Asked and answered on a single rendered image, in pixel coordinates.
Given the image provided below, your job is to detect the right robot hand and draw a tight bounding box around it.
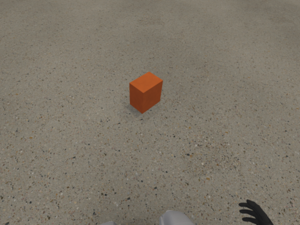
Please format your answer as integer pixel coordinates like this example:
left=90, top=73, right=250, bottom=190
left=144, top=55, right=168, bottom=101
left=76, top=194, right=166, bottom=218
left=239, top=199, right=273, bottom=225

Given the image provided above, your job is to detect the robot right thigh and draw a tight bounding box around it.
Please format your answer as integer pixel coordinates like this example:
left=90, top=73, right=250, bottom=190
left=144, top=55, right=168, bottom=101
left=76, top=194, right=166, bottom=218
left=159, top=211, right=195, bottom=225

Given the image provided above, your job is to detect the carton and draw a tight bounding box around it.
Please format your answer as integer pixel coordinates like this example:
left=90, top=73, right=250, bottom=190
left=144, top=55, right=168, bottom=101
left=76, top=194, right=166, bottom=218
left=129, top=72, right=163, bottom=114

